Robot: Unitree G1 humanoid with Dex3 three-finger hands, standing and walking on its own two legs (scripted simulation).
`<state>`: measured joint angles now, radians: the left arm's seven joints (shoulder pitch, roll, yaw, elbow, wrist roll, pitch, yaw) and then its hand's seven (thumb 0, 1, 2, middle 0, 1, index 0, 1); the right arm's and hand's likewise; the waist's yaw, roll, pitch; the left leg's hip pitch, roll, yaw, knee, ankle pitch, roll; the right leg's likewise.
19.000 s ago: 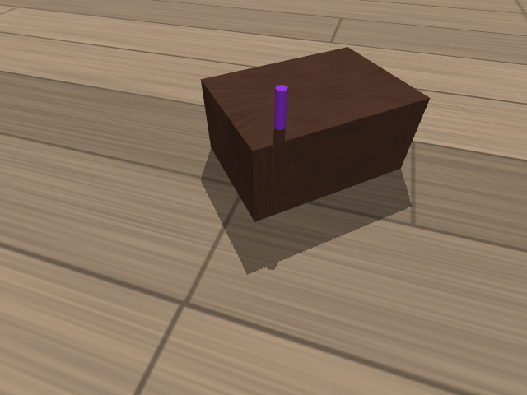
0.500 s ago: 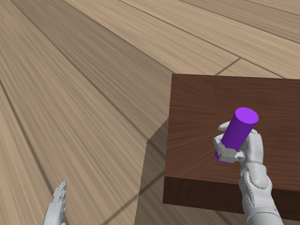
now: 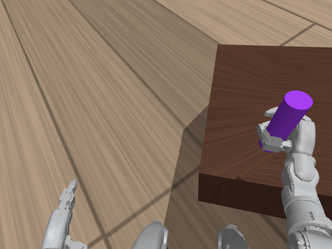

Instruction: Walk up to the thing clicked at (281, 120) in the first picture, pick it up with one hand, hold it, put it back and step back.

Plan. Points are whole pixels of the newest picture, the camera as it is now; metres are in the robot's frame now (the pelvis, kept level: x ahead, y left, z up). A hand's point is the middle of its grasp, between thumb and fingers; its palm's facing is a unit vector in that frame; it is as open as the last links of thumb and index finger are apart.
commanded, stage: crouch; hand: right
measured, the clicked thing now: (281, 125) +0.43 -0.20 +0.02
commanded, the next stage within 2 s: lower in 0.36 s
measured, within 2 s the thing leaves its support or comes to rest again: rests again in 1.52 s
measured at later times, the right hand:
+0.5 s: hand (266, 129) +0.45 -0.19 -0.04, palm faces +0.17 +0.98 +0.01, open 6.5 cm
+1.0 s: hand (260, 139) +0.46 -0.19 -0.11, palm faces +0.16 +0.99 +0.01, open 6.5 cm
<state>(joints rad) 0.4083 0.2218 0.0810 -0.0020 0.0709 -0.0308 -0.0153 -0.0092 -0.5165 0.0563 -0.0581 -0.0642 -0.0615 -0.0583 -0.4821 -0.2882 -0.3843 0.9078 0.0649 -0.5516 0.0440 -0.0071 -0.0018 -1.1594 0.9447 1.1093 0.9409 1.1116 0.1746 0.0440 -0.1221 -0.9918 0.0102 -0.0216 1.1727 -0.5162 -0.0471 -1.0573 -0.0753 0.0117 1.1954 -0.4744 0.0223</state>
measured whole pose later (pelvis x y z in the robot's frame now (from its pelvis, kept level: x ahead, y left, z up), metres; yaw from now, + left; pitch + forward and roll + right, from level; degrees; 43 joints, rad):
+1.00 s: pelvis -0.01 +0.00 -0.07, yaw +2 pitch +28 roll +5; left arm 0.46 0.26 0.09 -0.30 0.11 -0.04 -0.06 -0.01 -0.54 0.07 -0.06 -0.05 -0.05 -0.06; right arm -0.58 -0.44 -0.54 1.04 0.01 -0.62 0.08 -0.01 0.00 -1.16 0.95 1.11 0.94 1.11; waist 0.30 0.03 -0.16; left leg -1.33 -0.02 0.03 1.45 -0.60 -0.04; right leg -1.43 -0.09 0.09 1.50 -0.57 0.04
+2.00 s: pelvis -0.03 +0.00 -0.11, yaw +3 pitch +30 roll +6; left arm 0.50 0.30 0.15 -0.44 0.09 -0.08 -0.08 -0.01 -0.53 0.05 -0.07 -0.06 -0.06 -0.06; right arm -0.63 -0.51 -0.57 1.05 -0.01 -0.61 0.08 -0.01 -0.01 -1.06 0.96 1.06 0.96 1.07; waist 0.35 0.03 -0.16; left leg -1.51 -0.03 0.04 1.60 -0.63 -0.04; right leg -1.61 -0.09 0.12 1.66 -0.58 0.04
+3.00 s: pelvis -0.02 +0.00 -0.06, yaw +1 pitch +26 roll +6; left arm 0.48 0.28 0.10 -0.26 0.06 -0.02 -0.04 -0.01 -0.53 0.05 -0.06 -0.05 -0.05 -0.06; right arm -0.63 -0.56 -0.57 0.94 0.03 -0.43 0.15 -0.01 0.54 -0.05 0.07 0.05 0.08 0.06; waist 0.27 0.01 -0.17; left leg -1.30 -0.02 0.04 1.43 -0.58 -0.04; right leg -1.41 -0.09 0.10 1.49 -0.55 0.03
